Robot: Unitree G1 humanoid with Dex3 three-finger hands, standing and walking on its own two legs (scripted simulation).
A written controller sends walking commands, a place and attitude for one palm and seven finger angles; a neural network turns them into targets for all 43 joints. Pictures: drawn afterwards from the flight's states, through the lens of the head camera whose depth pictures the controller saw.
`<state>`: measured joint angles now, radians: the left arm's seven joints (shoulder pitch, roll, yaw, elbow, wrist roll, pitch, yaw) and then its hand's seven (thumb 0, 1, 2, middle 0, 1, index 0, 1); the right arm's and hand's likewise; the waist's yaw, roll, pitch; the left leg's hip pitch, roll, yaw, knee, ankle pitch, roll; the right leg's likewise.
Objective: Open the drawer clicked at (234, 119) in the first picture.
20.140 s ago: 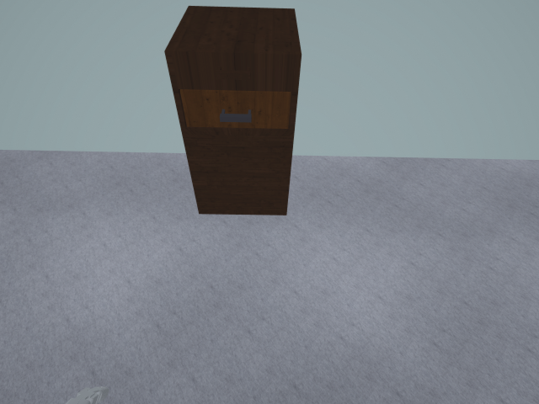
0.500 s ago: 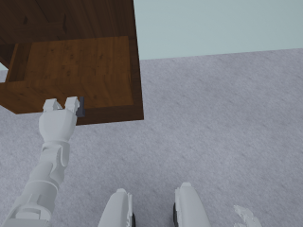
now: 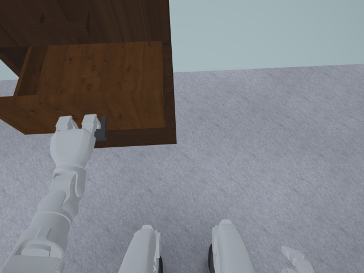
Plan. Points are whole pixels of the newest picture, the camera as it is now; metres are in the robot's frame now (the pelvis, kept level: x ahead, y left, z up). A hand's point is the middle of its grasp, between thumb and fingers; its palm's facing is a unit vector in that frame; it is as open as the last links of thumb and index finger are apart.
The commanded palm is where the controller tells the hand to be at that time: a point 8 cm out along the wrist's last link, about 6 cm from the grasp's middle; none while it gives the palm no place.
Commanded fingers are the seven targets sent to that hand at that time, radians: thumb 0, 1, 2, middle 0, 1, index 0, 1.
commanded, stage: open the thumb to release the handle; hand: left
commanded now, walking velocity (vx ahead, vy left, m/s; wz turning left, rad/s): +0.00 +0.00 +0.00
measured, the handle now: (83, 128) +0.44 +0.25 -0.04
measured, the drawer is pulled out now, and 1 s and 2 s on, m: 0.16 0.16 0.16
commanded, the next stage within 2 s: lift the hand off the handle in 0.36 s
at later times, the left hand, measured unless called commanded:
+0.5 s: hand (86, 150) +0.39 +0.25 -0.07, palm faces -0.01 +0.01 -1.00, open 13.5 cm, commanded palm +0.37 +0.24 -0.01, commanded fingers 0.00 -0.50 0.30 -0.30 -1.20 -0.30 -1.20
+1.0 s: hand (83, 146) +0.39 +0.25 -0.04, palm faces +0.00 -0.01 -1.00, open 13.7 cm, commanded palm +0.37 +0.24 +0.01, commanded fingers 0.00 -0.50 0.30 -0.30 -1.20 -0.30 -1.20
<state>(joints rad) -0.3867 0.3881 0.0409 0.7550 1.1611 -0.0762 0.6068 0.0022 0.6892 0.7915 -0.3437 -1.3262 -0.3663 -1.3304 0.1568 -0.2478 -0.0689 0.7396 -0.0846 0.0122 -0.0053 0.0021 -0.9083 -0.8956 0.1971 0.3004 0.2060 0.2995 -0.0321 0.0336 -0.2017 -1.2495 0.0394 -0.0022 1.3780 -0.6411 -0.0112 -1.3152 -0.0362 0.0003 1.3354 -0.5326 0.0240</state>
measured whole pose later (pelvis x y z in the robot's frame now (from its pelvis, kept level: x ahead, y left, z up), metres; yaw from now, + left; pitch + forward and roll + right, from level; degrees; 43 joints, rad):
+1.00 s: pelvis -0.02 +0.00 +0.00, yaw +0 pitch +28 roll -1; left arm -0.51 0.41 0.03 0.88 1.15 -0.11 0.60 0.00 -0.49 0.30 -0.33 -1.21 -0.34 -1.21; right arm 0.20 -0.25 -0.08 0.77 -0.07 0.00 -0.01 0.00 -0.91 -0.90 0.20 0.30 0.21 0.30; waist -0.05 0.05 -0.19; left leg -1.26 0.03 -0.01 1.35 -0.59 -0.01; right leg -1.31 -0.04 -0.01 1.29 -0.48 0.02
